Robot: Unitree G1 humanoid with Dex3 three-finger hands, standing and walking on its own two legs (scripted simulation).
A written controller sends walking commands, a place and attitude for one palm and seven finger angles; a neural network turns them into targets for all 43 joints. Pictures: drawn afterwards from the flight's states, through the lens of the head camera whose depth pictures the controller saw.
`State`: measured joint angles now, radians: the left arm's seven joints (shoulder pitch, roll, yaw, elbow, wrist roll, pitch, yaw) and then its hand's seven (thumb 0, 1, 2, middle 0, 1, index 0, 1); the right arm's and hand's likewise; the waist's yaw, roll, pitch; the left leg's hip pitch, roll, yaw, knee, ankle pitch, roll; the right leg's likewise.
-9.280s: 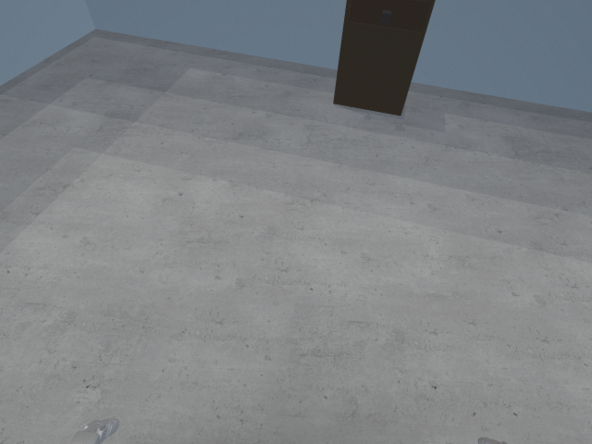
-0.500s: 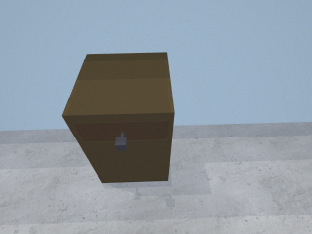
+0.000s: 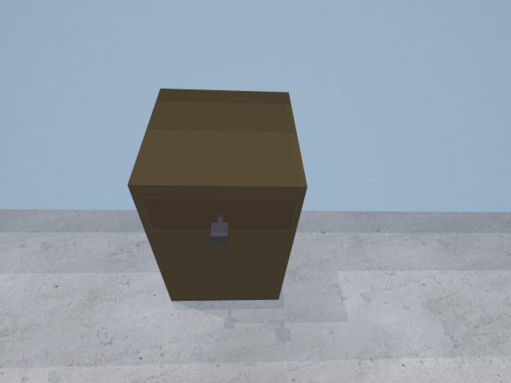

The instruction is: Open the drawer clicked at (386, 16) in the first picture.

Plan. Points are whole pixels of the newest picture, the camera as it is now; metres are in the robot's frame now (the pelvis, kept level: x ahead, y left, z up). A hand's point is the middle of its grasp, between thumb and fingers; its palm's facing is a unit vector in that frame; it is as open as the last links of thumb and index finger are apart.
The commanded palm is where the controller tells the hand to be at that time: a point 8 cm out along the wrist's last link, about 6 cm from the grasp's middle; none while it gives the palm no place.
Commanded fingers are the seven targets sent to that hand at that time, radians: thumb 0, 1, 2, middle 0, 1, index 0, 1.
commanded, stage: shuffle to correct the standing spot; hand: left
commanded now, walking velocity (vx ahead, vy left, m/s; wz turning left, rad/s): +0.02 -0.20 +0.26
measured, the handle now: (220, 227) +0.52 +0.12 -0.20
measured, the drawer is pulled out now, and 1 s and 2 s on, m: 0.00 0.00 0.00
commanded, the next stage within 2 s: come to a stop and stand still in 0.58 s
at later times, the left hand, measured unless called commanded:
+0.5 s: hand out of the picture +0.03 +0.13 -0.17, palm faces +0.05 -0.98 -0.19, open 7.3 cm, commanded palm none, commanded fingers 0.00 0.90 0.90 -0.20 -0.30 -0.20 -0.30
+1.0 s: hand out of the picture +0.00 +0.06 -0.18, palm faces +0.18 -0.97 -0.15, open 7.3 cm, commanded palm none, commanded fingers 0.00 0.90 0.90 -0.20 -0.30 -0.20 -0.30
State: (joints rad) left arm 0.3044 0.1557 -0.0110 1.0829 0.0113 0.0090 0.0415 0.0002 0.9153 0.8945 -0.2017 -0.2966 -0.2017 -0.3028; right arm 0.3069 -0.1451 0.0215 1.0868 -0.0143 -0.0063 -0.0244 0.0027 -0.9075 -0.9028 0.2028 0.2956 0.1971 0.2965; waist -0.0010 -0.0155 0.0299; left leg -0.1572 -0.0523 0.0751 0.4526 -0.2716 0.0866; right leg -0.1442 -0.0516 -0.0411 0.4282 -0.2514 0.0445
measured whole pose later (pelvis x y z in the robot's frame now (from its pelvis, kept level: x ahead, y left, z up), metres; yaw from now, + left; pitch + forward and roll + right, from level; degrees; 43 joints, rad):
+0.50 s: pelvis +0.01 -0.05 +0.00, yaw +3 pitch +0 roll +0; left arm 0.25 0.17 0.03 1.03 0.02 0.05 0.01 0.00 0.93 0.89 -0.20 -0.30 -0.20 -0.30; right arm 0.35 -0.16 -0.03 1.10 -0.03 0.01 -0.05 0.00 -0.90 -0.90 0.21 0.30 0.20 0.30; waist -0.04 0.00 0.03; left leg -0.19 -0.02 0.00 0.46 -0.27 0.02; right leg -0.28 -0.05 -0.03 0.52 -0.26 0.02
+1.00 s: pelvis +0.04 -0.09 +0.00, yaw +7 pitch -1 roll -1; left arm 0.32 0.11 0.00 1.09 0.01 0.00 0.04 0.00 0.93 0.89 -0.20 -0.30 -0.20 -0.30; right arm 0.22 -0.16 -0.01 1.08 -0.01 0.01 -0.05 0.01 -0.94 -0.90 0.20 0.30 0.20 0.30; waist 0.02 0.00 0.05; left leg -0.15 0.00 0.12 0.44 -0.27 0.05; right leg -0.16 0.01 -0.12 0.41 -0.24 -0.04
